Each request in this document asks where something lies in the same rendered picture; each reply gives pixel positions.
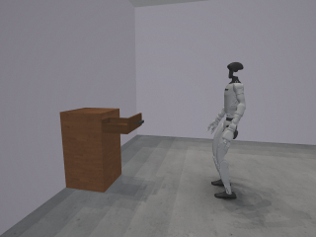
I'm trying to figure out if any robot right forearm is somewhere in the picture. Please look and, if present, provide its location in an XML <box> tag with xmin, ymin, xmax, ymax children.
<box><xmin>215</xmin><ymin>106</ymin><xmax>226</xmax><ymax>122</ymax></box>

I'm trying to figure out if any left robot upper arm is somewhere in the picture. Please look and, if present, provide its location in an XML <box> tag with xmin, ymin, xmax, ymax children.
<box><xmin>233</xmin><ymin>83</ymin><xmax>246</xmax><ymax>111</ymax></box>

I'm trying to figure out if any cabinet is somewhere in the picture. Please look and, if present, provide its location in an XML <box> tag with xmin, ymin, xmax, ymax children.
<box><xmin>59</xmin><ymin>108</ymin><xmax>121</xmax><ymax>193</ymax></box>

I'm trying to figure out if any right robot foot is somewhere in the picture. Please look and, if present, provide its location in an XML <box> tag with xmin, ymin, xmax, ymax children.
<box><xmin>211</xmin><ymin>179</ymin><xmax>231</xmax><ymax>187</ymax></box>

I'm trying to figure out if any humanoid robot torso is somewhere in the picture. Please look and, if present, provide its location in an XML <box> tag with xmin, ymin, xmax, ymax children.
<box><xmin>223</xmin><ymin>80</ymin><xmax>239</xmax><ymax>130</ymax></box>

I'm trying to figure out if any handle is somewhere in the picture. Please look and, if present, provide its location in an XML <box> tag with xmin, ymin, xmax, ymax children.
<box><xmin>135</xmin><ymin>119</ymin><xmax>144</xmax><ymax>124</ymax></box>

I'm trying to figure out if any robot right hand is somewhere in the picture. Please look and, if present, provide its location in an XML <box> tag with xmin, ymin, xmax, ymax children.
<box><xmin>206</xmin><ymin>119</ymin><xmax>219</xmax><ymax>134</ymax></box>

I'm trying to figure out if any robot left hand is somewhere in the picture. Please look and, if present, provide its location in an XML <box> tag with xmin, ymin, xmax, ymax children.
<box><xmin>217</xmin><ymin>129</ymin><xmax>234</xmax><ymax>151</ymax></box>

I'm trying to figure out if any robot left forearm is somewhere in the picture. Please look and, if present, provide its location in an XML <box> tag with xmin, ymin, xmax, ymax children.
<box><xmin>227</xmin><ymin>104</ymin><xmax>245</xmax><ymax>132</ymax></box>

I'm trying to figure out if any drawer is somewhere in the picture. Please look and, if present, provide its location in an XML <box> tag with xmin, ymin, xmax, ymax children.
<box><xmin>102</xmin><ymin>113</ymin><xmax>142</xmax><ymax>134</ymax></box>

